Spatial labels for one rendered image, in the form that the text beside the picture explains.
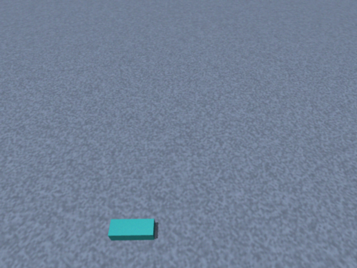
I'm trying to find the carton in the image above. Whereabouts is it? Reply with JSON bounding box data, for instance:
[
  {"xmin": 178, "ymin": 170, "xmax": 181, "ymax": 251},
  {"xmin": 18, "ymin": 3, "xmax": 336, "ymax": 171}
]
[{"xmin": 108, "ymin": 219, "xmax": 155, "ymax": 241}]

